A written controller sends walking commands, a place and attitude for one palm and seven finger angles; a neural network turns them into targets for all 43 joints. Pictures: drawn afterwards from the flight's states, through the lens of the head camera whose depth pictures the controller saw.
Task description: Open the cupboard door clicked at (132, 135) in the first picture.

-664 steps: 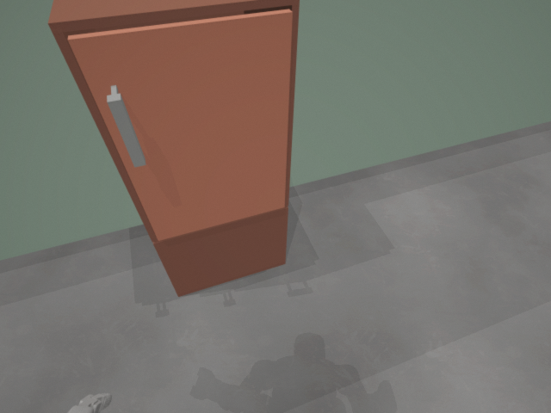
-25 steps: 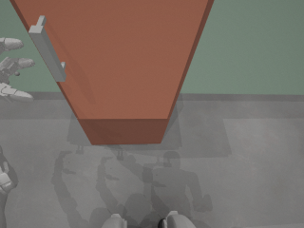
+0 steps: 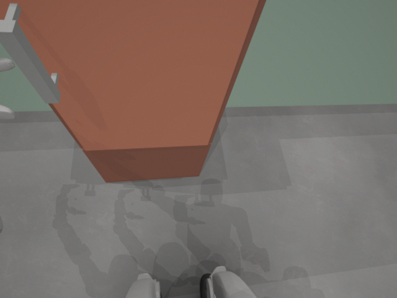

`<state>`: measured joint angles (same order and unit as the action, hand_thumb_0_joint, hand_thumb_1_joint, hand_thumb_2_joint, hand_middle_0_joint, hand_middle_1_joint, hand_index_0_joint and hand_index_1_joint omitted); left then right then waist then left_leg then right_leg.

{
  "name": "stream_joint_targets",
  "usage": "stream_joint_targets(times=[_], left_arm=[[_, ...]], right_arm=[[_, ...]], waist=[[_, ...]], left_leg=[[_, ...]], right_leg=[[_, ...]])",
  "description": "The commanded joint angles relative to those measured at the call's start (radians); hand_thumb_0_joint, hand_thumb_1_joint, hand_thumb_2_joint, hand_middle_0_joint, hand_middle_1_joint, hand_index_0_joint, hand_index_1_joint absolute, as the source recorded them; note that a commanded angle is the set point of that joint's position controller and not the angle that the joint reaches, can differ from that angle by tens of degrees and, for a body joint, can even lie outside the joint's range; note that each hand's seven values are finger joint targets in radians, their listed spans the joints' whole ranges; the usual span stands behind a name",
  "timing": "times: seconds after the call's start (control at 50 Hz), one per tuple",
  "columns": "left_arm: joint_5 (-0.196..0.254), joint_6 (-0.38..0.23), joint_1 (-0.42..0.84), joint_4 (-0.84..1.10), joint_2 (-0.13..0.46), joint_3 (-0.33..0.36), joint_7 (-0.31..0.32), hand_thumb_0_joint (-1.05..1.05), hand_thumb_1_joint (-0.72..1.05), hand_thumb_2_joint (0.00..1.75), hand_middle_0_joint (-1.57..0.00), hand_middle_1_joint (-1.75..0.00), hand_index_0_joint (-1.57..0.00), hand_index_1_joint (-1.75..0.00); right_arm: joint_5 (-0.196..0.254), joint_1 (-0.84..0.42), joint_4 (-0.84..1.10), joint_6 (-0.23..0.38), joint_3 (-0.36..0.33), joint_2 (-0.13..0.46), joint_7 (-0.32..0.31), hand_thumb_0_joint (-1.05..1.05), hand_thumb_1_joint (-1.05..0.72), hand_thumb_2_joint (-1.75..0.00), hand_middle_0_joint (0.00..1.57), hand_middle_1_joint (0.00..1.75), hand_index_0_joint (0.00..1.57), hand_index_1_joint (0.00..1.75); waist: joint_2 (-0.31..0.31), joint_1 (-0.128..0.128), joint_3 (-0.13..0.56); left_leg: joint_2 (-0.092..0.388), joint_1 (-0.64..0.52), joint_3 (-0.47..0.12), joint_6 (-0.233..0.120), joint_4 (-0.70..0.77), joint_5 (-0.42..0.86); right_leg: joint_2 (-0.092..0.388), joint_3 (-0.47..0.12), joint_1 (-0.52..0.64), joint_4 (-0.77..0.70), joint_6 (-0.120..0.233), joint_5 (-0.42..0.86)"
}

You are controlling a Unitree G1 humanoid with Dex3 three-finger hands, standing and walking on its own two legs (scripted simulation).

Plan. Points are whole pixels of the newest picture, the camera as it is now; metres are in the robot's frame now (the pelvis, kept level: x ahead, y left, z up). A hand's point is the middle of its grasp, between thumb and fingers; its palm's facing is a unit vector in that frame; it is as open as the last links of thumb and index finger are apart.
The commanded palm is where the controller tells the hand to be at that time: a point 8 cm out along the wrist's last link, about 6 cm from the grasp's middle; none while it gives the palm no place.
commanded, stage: move the hooked fingers beside the handle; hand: left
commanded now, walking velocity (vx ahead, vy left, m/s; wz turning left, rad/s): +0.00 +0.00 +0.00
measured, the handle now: (35, 59) +0.52 +0.26 +0.11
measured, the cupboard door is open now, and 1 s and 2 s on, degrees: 0 0 0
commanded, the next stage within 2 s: slide the fingers in behind the handle in 0.58 s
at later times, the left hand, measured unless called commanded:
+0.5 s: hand out of the picture +0.46 +0.30 +0.11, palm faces +0.04 -1.00 +0.01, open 14.0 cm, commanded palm +0.44 +0.35 +0.11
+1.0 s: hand out of the picture +0.46 +0.29 +0.11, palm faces +0.03 -1.00 +0.01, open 14.0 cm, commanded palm +0.44 +0.33 +0.11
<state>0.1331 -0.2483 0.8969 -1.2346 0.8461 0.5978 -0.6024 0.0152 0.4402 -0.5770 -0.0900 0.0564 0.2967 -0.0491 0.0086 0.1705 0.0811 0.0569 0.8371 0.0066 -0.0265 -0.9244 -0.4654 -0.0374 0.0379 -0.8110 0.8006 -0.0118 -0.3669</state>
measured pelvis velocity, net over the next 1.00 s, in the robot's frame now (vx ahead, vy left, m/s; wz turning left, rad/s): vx -0.01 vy -0.01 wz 0.01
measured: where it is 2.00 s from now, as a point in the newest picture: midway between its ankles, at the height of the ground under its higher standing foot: outside the picture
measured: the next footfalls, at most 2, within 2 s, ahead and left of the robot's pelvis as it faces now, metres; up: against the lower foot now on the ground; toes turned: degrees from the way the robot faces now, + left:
none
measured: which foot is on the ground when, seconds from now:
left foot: down 0.00-1.00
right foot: down 0.00-1.00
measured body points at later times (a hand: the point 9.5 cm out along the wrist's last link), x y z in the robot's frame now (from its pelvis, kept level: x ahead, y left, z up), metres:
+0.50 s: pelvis -0.01 +0.00 +0.00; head +0.11 +0.03 +0.43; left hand +0.45 +0.36 +0.11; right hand +0.03 -0.28 -0.10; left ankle -0.03 +0.09 -0.69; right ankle +0.00 -0.13 -0.69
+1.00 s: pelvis -0.01 -0.01 +0.00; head +0.11 +0.02 +0.43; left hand +0.45 +0.35 +0.11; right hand +0.00 -0.28 -0.10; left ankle -0.03 +0.09 -0.69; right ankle +0.00 -0.13 -0.69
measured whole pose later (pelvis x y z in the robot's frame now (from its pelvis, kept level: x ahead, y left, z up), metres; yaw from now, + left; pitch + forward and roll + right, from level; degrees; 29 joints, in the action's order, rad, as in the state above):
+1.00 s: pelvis -0.01 -0.01 +0.00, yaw +1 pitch +19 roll -4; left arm 0.16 -0.29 0.87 -1.20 0.76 0.53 -0.55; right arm 0.02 0.43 -0.59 -0.09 0.06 0.30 -0.06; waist 0.01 0.15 0.08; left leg 0.06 0.81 -0.01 -0.02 -0.92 -0.45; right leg -0.04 0.05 -0.79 0.81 0.00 -0.36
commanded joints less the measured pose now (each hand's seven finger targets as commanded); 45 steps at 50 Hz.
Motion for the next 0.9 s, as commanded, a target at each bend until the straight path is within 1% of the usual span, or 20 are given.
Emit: stream_joint_targets(times=[0.0,0.02,0.08,0.14,0.18,0.2,0.24,0.3,0.36,0.44,0.48,0.56,0.6,0.64,0.68,0.72,0.74,0.8,0.84,0.88], left_arm=[[0.035,-0.087,0.344,0.281,0.352,0.045,0.019,0.0,-0.5,0.3,-0.3,-1.2,-0.3,-1.2],[0.031,-0.092,0.344,0.292,0.356,0.047,0.026,0.0,-0.5,0.3,-0.3,-1.2,-0.3,-1.2],[0.038,-0.088,0.324,0.257,0.315,0.027,0.03,0.0,-0.5,0.3,-0.3,-1.2,-0.3,-1.2],[0.041,-0.083,0.323,0.25,0.281,-0.002,0.02,0.0,-0.5,0.3,-0.3,-1.2,-0.3,-1.2],[0.037,-0.075,0.317,0.224,0.272,-0.014,0.018,0.0,-0.5,0.3,-0.3,-1.2,-0.3,-1.2],[0.043,-0.079,0.335,0.239,0.242,-0.038,0.017,0.0,-0.5,0.3,-0.3,-1.2,-0.3,-1.2],[0.041,-0.083,0.336,0.25,0.234,-0.043,0.018,0.0,-0.5,0.3,-0.3,-1.2,-0.3,-1.2],[0.057,-0.096,0.367,0.257,0.204,-0.057,0.027,0.0,-0.5,0.3,-0.3,-1.2,-0.3,-1.2],[0.052,-0.101,0.384,0.255,0.233,-0.038,0.038,0.0,-0.5,0.3,-0.3,-1.2,-0.3,-1.2],[0.026,-0.099,0.399,0.214,0.253,-0.044,0.062,0.0,-0.5,0.3,-0.3,-1.2,-0.3,-1.2],[0.011,-0.096,0.438,0.215,0.248,-0.064,0.073,0.0,-0.5,0.3,-0.3,-1.2,-0.3,-1.2],[0.009,-0.111,0.475,0.224,0.305,-0.029,0.077,0.0,-0.5,0.3,-0.3,-1.2,-0.3,-1.2],[0.018,-0.121,0.457,0.242,0.299,-0.022,0.07,0.0,-0.5,0.3,-0.3,-1.2,-0.3,-1.2],[0.018,-0.116,0.422,0.224,0.336,0.005,0.06,0.0,-0.5,0.3,-0.3,-1.2,-0.3,-1.2],[0.024,-0.092,0.391,0.184,0.305,-0.018,0.047,0.0,-0.5,0.3,-0.3,-1.2,-0.3,-1.2],[0.031,-0.075,0.364,0.166,0.298,-0.021,0.035,0.0,-0.5,0.3,-0.3,-1.2,-0.3,-1.2],[0.028,-0.069,0.343,0.166,0.323,-0.002,0.034,0.0,-0.5,0.3,-0.3,-1.2,-0.3,-1.2],[0.035,-0.074,0.348,0.196,0.257,-0.047,0.033,0.0,-0.5,0.3,-0.3,-1.2,-0.3,-1.2],[0.04,-0.087,0.37,0.219,0.258,-0.041,0.043,0.0,-0.5,0.3,-0.3,-1.2,-0.3,-1.2],[0.049,-0.102,0.397,0.248,0.236,-0.052,0.048,0.0,-0.5,0.3,-0.3,-1.2,-0.3,-1.2]], right_arm=[[0.0,0.158,0.064,0.01,-0.082,0.2,-0.004,0.0,-0.9,-0.9,0.2,0.3,0.2,0.3],[0.0,0.157,0.06,0.009,-0.083,0.199,-0.002,0.0,-0.9,-0.9,0.2,0.3,0.2,0.3],[0.001,0.15,0.058,0.009,-0.083,0.198,0.001,0.0,-0.9,-0.9,0.2,0.3,0.2,0.3],[0.005,0.14,0.058,0.009,-0.08,0.195,-0.002,0.0,-0.9,-0.9,0.2,0.3,0.2,0.3],[0.006,0.138,0.053,0.007,-0.078,0.195,-0.005,0.0,-0.9,-0.9,0.2,0.3,0.2,0.3],[0.006,0.132,0.056,0.006,-0.075,0.193,-0.007,0.0,-0.9,-0.9,0.2,0.3,0.2,0.3],[0.004,0.129,0.055,0.007,-0.079,0.194,-0.006,0.0,-0.9,-0.9,0.2,0.3,0.2,0.3],[0.003,0.122,0.055,0.009,-0.076,0.192,-0.01,0.0,-0.9,-0.9,0.2,0.3,0.2,0.3],[0.005,0.114,0.053,0.013,-0.076,0.193,-0.012,0.0,-0.9,-0.9,0.2,0.3,0.2,0.3],[0.007,0.104,0.053,0.017,-0.067,0.192,-0.018,0.0,-0.9,-0.9,0.2,0.3,0.2,0.3],[0.009,0.103,0.051,0.02,-0.064,0.191,-0.022,0.0,-0.9,-0.9,0.2,0.3,0.2,0.3],[0.008,0.112,0.05,0.028,-0.062,0.196,-0.03,0.0,-0.9,-0.9,0.2,0.3,0.2,0.3],[0.005,0.117,0.051,0.03,-0.063,0.194,-0.029,0.0,-0.9,-0.9,0.2,0.3,0.2,0.3],[0.005,0.12,0.047,0.029,-0.065,0.197,-0.026,0.0,-0.9,-0.9,0.2,0.3,0.2,0.3],[0.011,0.119,0.051,0.025,-0.062,0.192,-0.024,0.0,-0.9,-0.9,0.2,0.3,0.2,0.3],[0.012,0.119,0.058,0.023,-0.061,0.193,-0.024,0.0,-0.9,-0.9,0.2,0.3,0.2,0.3],[0.012,0.122,0.06,0.02,-0.062,0.196,-0.024,0.0,-0.9,-0.9,0.2,0.3,0.2,0.3],[0.011,0.124,0.068,0.018,-0.063,0.19,-0.022,0.0,-0.9,-0.9,0.2,0.3,0.2,0.3],[0.009,0.128,0.061,0.016,-0.068,0.193,-0.019,0.0,-0.9,-0.9,0.2,0.3,0.2,0.3],[0.009,0.128,0.055,0.017,-0.072,0.192,-0.02,0.0,-0.9,-0.9,0.2,0.3,0.2,0.3]], waist=[[0.235,-0.042,0.502],[0.253,-0.044,0.505],[0.198,-0.03,0.459],[0.235,-0.032,0.458],[0.194,-0.028,0.421],[0.216,-0.023,0.418],[0.219,-0.025,0.435],[0.189,-0.015,0.419],[0.186,-0.022,0.432],[0.186,-0.02,0.396],[0.184,-0.005,0.379],[0.187,-0.006,0.45],[0.208,-0.018,0.492],[0.208,-0.031,0.508],[0.162,-0.021,0.455],[0.153,-0.028,0.441],[0.151,-0.04,0.44],[0.145,-0.027,0.41],[0.165,-0.02,0.413],[0.149,-0.009,0.423]], left_leg=[[-0.015,-0.453,-0.061,0.007,0.063,0.722],[-0.013,-0.473,-0.066,0.015,0.063,0.737],[-0.016,-0.434,-0.059,0.006,0.071,0.66],[-0.018,-0.454,-0.058,0.01,0.071,0.668],[-0.018,-0.428,-0.061,0.008,0.076,0.646],[-0.019,-0.442,-0.061,0.009,0.074,0.659],[-0.016,-0.465,-0.068,0.016,0.074,0.654],[-0.016,-0.452,-0.071,0.014,0.077,0.628],[-0.02,-0.427,-0.067,0.012,0.08,0.577],[-0.027,-0.375,-0.064,0.009,0.088,0.493],[-0.027,-0.353,-0.062,0.004,0.09,0.434],[-0.028,-0.357,-0.064,0.003,0.083,0.44],[-0.028,-0.389,-0.062,0.005,0.077,0.495],[-0.027,-0.382,-0.06,0.007,0.073,0.513],[-0.031,-0.321,-0.043,-0.006,0.077,0.463],[-0.034,-0.295,-0.036,-0.01,0.082,0.455],[-0.036,-0.281,-0.036,-0.01,0.085,0.455],[-0.034,-0.297,-0.036,-0.012,0.09,0.468],[-0.031,-0.325,-0.039,-0.009,0.09,0.455],[-0.03,-0.328,-0.038,-0.011,0.09,0.432]], right_leg=[[-0.034,0.011,0.176,-0.022,0.031,0.418],[-0.033,0.013,0.161,-0.024,0.028,0.405],[-0.034,0.012,0.172,-0.035,0.025,0.385],[-0.032,0.013,0.155,-0.035,0.026,0.38],[-0.031,0.016,0.154,-0.036,0.026,0.373],[-0.031,0.015,0.14,-0.036,0.029,0.37],[-0.03,0.018,0.125,-0.034,0.028,0.351],[-0.03,0.019,0.125,-0.034,0.032,0.34],[-0.024,0.013,0.15,-0.031,0.029,0.336],[-0.02,0.009,0.148,-0.031,0.03,0.298],[-0.018,0.006,0.132,-0.036,0.029,0.263],[-0.018,-0.003,0.171,-0.03,0.027,0.28],[-0.021,-0.002,0.187,-0.023,0.032,0.315],[-0.021,-0.003,0.212,-0.022,0.029,0.34],[-0.021,-0.009,0.229,-0.034,0.023,0.344],[-0.02,-0.013,0.25,-0.039,0.022,0.361],[-0.019,-0.012,0.262,-0.036,0.023,0.366],[-0.024,-0.006,0.233,-0.04,0.026,0.363],[-0.025,-0.006,0.205,-0.046,0.023,0.336],[-0.024,-0.009,0.206,-0.05,0.022,0.321]])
